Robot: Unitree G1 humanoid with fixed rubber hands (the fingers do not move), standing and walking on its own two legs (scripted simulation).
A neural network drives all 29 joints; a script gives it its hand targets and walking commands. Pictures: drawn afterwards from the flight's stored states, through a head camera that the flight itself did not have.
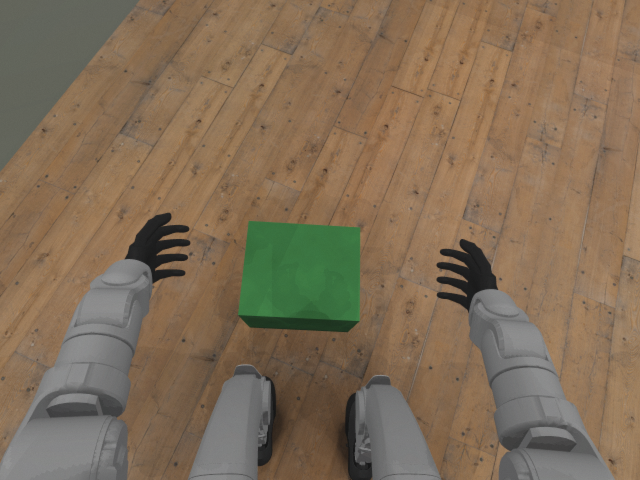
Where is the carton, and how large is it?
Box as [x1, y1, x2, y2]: [238, 221, 359, 331]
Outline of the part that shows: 249,221 238,315 250,327 347,331 359,320 359,227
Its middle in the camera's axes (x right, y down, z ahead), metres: -0.05 +0.11 +1.00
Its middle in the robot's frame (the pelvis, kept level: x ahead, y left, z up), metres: +0.48 +0.02 -0.57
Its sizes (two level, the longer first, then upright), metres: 0.270 0.225 0.224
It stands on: the floor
